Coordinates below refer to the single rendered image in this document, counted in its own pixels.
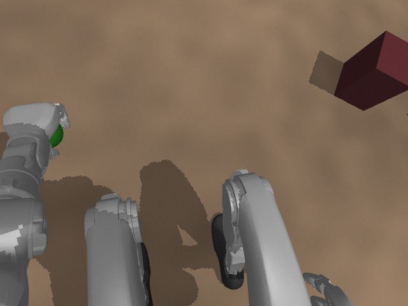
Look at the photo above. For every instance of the right robot hand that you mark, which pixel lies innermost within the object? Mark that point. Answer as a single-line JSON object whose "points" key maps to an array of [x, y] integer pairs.
{"points": [[333, 294]]}

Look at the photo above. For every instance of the left robot hand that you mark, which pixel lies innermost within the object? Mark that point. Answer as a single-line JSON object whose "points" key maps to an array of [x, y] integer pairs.
{"points": [[39, 118]]}

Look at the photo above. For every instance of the left robot arm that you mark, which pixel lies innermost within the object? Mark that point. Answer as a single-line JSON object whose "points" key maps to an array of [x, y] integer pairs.
{"points": [[23, 224]]}

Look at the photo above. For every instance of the right robot foot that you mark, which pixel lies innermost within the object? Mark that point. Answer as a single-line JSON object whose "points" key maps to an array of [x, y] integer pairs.
{"points": [[229, 280]]}

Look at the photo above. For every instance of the left robot foot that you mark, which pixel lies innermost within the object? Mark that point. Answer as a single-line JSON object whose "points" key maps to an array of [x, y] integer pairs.
{"points": [[146, 276]]}

